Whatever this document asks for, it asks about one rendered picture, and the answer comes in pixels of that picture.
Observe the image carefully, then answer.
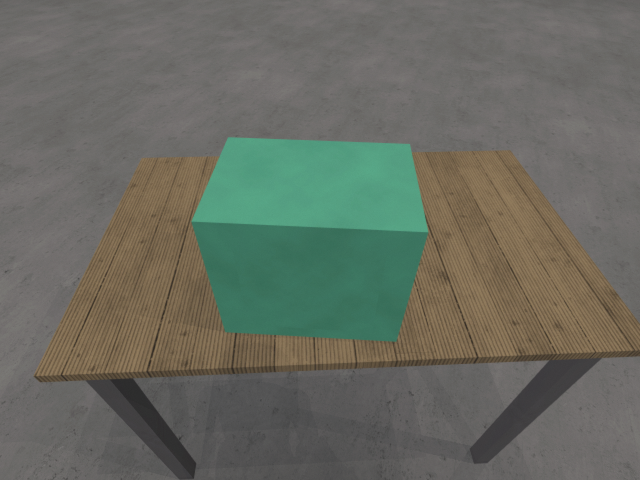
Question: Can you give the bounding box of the table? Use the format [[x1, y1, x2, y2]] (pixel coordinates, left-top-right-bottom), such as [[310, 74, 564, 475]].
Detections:
[[33, 150, 640, 480]]

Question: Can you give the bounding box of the carton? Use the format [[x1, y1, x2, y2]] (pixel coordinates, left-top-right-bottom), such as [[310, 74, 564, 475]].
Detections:
[[191, 137, 428, 342]]

